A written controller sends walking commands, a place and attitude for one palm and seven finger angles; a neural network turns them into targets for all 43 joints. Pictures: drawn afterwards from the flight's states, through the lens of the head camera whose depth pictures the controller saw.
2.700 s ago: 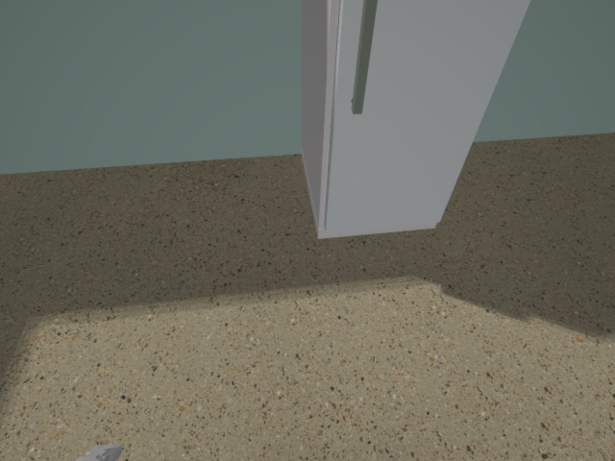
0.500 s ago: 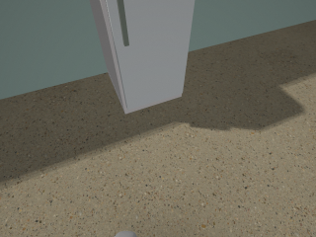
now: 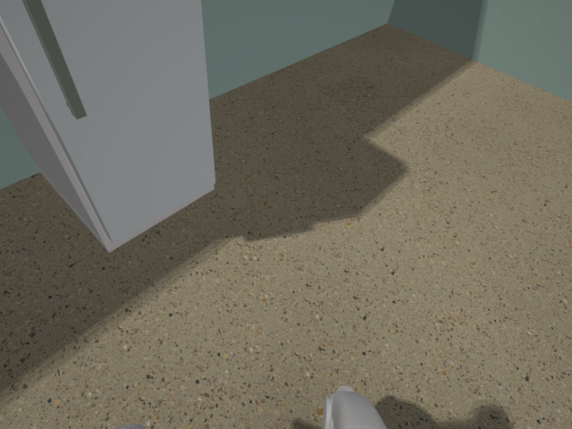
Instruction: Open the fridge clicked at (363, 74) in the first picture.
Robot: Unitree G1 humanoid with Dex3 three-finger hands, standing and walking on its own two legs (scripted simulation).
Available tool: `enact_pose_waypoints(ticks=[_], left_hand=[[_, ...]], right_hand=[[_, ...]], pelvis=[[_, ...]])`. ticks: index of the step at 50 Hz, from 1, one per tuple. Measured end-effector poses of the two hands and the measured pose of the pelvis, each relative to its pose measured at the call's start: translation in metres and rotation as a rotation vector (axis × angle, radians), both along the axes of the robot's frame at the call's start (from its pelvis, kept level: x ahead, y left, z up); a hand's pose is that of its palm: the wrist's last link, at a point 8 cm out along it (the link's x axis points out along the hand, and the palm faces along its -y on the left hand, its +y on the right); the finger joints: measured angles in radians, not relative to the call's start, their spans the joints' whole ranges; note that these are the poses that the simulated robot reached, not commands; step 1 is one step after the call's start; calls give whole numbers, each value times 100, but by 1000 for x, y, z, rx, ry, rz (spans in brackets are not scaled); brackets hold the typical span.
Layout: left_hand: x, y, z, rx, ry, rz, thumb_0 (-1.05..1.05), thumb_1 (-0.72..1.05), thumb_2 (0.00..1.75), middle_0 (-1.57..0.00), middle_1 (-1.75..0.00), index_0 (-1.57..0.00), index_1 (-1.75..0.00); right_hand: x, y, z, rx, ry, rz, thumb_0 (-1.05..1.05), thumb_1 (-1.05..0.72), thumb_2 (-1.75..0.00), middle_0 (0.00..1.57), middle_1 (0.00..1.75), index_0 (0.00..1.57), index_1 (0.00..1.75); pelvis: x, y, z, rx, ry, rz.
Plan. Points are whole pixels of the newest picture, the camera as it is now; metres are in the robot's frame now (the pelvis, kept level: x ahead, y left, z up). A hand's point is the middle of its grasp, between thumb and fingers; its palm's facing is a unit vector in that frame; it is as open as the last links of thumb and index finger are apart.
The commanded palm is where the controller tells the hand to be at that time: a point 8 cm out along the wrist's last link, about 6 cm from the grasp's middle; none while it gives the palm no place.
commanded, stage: walk to a spot facing it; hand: left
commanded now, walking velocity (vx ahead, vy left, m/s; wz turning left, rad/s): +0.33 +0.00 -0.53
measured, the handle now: (35, 17) +0.84 +0.57 +0.13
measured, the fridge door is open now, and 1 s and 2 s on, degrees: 0 0 0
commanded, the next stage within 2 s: turn to face it in 0.96 s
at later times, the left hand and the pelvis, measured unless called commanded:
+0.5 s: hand (189, 339) +0.30 +0.17 -0.19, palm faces -0.16 -0.97 -0.19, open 7.3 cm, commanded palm none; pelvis +0.20 -0.01 -0.01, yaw -12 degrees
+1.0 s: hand (248, 235) +0.54 +0.09 -0.18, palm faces -0.46 -0.88 -0.14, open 7.4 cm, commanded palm none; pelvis +0.39 -0.03 -0.01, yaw -29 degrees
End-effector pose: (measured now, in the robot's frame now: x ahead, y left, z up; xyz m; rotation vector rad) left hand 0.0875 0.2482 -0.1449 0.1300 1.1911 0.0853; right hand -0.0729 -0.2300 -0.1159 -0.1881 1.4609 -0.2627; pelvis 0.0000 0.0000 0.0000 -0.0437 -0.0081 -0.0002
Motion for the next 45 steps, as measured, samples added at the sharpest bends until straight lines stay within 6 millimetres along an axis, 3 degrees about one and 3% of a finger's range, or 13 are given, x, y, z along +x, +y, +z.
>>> enact_pose_waypoints(ticks=[6,10,13,16,20,23,27,29,32,37,45], left_hand=[[117,-55,-11,-44,-65,-176,1,91,90,-20,-30,-19,-30],[179,-84,-21,-44,-166,-213,1,91,89,-20,-30,-20,-30],[191,-88,-19,-33,-148,-211,0,91,89,-20,-30,-20,-30],[189,-82,-15,-7,-78,-215,0,90,89,-20,-30,-20,-30],[195,-56,-7,42,-28,-185,-1,93,89,-21,-30,-20,-30],[203,-37,-7,54,4,-171,-1,93,89,-21,-30,-20,-30],[218,-11,-18,47,44,-138,0,92,89,-20,-30,-20,-30],[227,-2,-23,48,78,-141,0,92,89,-20,-30,-20,-30],[250,2,-18,46,121,-177,0,91,89,-20,-30,-20,-30],[305,-9,-5,22,118,-230,1,91,89,-20,-30,-19,-30],[400,-61,-5,-4,118,-353,1,91,90,-20,-30,-19,-30]], right_hand=[[-33,18,-5,52,190,-175,1,-91,-90,20,30,20,30],[-20,14,-19,87,261,-251,1,-91,-90,20,30,20,30],[30,0,-28,71,179,-250,1,-91,-90,20,30,20,30],[104,-17,-29,45,16,-217,1,-91,-90,20,30,20,30],[204,-28,-23,26,-198,-161,1,-91,-90,20,30,20,30],[268,-30,-15,11,-310,-117,1,-92,-90,20,30,20,30],[337,-24,-9,-20,-403,-66,1,-92,-90,20,30,20,30],[358,-18,-7,-37,-434,-63,0,-92,-90,20,30,20,30],[367,-8,-2,-41,-433,-105,0,-91,-90,20,30,20,30],[352,1,4,-58,-325,-227,-1,-94,-90,20,30,20,30],[313,23,-5,-4,-94,-408,0,-93,-90,20,30,20,30]], pelvis=[[49,-14,-14,-3,7,-77],[89,-32,-33,17,1,-109],[108,-35,-28,3,-18,-131],[129,-35,-19,0,-14,-155],[159,-28,-11,-1,-2,-180],[185,-20,-10,-3,-2,-196],[225,-3,-17,-14,-9,-217],[243,4,-19,2,-17,-246],[266,10,-12,3,-19,-287],[305,12,3,7,-9,-346],[360,-7,4,16,0,-437]])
